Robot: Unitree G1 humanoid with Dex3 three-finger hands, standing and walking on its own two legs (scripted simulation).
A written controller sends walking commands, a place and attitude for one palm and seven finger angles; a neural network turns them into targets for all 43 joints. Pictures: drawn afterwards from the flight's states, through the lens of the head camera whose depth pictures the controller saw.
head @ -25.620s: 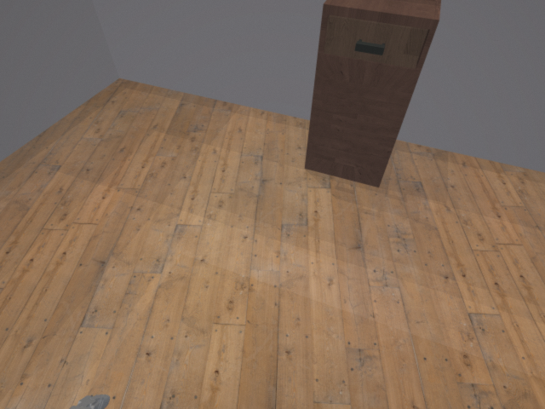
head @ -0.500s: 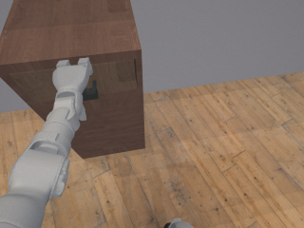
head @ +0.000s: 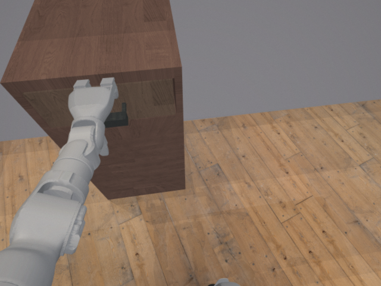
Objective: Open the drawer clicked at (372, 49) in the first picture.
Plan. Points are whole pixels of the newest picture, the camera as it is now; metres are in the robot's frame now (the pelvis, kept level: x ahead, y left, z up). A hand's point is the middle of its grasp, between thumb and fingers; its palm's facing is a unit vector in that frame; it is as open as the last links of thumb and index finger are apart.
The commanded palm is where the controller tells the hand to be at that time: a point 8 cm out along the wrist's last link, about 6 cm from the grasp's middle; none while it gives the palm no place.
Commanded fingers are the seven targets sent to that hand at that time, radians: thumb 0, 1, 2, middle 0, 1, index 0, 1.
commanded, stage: re-aim the fingers above the handle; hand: left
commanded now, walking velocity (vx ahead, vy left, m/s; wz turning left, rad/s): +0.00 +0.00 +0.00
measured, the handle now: (107, 114) +0.55 +0.20 -0.03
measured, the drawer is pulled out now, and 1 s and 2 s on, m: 0.00 0.00 0.00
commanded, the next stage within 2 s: lower the fingers behind the handle in 0.30 s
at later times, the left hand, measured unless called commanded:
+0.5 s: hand (99, 117) +0.49 +0.20 +0.03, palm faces -0.04 +0.00 -1.00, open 13.8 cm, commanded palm +0.48 +0.20 +0.08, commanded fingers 0.00 -0.50 0.30 -0.30 -1.20 -0.30 -1.20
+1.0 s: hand (100, 127) +0.49 +0.21 -0.01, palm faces -0.06 -0.02 -1.00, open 13.8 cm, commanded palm +0.48 +0.20 +0.05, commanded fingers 0.00 -0.50 0.30 -0.30 -1.20 -0.30 -1.20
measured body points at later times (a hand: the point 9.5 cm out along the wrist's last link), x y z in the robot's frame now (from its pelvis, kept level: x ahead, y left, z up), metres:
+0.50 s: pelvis +0.00 +0.00 +0.00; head +0.10 -0.01 +0.44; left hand +0.49 +0.20 +0.08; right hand +0.00 -0.27 -0.13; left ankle -0.05 +0.10 -0.71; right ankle +0.00 -0.10 -0.71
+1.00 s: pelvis +0.00 +0.01 -0.02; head +0.11 +0.02 +0.42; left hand +0.49 +0.21 +0.04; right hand +0.00 -0.25 -0.15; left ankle -0.05 +0.10 -0.71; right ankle +0.00 -0.10 -0.71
